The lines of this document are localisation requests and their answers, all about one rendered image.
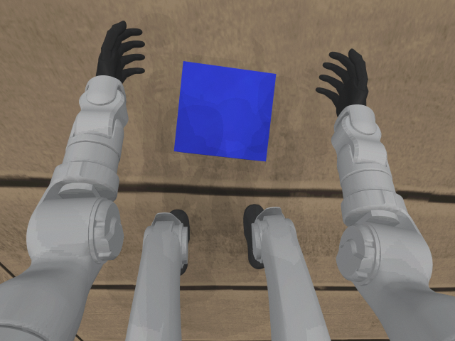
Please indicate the right robot hand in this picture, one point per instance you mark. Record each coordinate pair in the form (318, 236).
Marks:
(353, 89)

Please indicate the carton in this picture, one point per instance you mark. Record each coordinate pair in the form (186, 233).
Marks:
(224, 111)

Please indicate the robot shin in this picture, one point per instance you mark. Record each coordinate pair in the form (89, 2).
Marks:
(274, 211)
(162, 216)

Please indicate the left robot hand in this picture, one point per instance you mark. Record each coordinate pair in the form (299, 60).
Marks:
(111, 62)

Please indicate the left robot forearm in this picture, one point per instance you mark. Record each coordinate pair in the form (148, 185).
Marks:
(94, 148)

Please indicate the right robot forearm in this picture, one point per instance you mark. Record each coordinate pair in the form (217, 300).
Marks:
(365, 177)

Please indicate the robot right upper arm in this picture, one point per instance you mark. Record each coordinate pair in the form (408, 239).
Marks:
(391, 268)

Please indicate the right robot shin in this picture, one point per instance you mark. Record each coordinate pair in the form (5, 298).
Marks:
(274, 211)

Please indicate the robot left upper arm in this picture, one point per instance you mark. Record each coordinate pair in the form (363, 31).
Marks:
(69, 240)

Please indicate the left robot shin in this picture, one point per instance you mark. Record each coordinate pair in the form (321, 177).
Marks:
(162, 216)

